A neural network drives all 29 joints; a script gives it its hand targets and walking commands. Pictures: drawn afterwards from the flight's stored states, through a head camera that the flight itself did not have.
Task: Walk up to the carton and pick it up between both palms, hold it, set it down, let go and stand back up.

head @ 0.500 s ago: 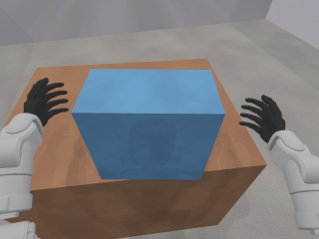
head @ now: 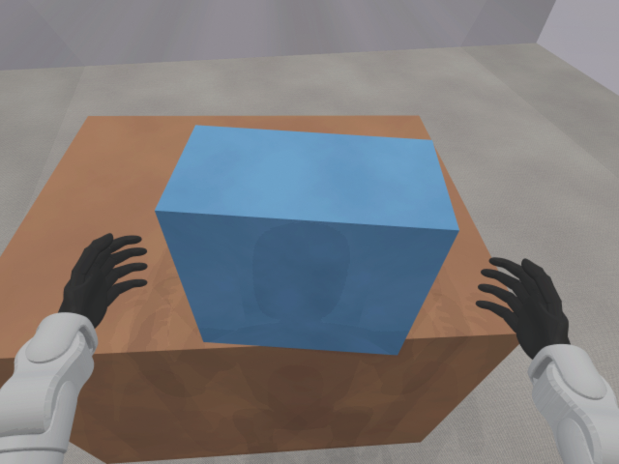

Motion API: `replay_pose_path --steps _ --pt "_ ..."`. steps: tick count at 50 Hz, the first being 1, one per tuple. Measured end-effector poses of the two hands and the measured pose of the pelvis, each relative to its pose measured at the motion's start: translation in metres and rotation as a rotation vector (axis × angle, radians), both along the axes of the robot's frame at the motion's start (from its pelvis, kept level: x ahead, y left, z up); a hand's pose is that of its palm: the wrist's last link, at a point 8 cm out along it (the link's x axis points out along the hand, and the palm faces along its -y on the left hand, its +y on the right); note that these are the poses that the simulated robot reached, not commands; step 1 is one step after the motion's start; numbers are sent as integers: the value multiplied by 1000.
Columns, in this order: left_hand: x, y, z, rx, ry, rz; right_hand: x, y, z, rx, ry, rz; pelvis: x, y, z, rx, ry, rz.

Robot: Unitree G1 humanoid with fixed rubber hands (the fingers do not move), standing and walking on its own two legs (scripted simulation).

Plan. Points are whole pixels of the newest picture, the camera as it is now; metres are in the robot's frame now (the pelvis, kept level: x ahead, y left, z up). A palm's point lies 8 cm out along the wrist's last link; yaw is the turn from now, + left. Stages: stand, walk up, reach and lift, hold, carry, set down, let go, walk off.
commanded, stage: set down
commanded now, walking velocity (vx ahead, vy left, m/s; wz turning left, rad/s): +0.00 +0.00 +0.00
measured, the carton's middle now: (306, 251) +0.39 +0.04 +0.06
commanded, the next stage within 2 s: let go in 0.34 s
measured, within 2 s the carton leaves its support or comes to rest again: neither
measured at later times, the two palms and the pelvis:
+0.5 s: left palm (94, 365) +0.22 +0.28 +0.04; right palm (533, 375) +0.22 -0.23 +0.06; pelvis +0.02 +0.00 +0.00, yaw +0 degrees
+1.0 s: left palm (110, 419) +0.18 +0.27 -0.02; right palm (501, 419) +0.20 -0.22 -0.02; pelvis +0.01 +0.00 +0.00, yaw +0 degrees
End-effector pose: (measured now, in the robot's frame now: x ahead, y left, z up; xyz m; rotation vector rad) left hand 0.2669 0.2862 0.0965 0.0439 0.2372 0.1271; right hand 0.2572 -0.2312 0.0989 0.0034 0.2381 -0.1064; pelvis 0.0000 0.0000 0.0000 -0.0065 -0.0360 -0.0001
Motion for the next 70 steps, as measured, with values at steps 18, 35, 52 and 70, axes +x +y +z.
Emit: replay_pose_path --steps 18,35,52,70 --pt "-35 -4 -30 23 56 -27 -34 5 -39 16 45 -34 15 9 1 -2 -3 -4" --pt "-72 -13 -72 31 94 -10 -45 4 -67 9 84 -45 16 2 -1 -5 -18 8" --pt "-92 -26 -124 28 305 -7 -59 11 -126 -31 233 -25 11 -6 -1 5 -43 6" --pt "-120 -43 -187 190 630 -24 -84 -13 -193 -250 632 132 24 -16 -7 2 33 21"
